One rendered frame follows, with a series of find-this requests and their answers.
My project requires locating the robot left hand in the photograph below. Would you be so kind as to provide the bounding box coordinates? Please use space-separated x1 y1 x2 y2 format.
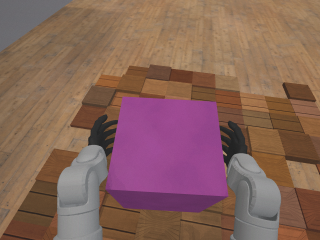
88 114 118 157

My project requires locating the robot right hand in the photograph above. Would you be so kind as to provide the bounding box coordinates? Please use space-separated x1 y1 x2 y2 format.
219 121 248 167

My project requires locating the robot left forearm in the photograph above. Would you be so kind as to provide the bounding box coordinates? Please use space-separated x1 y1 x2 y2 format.
53 145 108 240

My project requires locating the robot right forearm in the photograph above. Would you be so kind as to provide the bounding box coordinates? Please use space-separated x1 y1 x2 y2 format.
226 153 281 240

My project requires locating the carton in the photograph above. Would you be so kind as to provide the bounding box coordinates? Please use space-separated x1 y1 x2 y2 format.
105 96 229 213

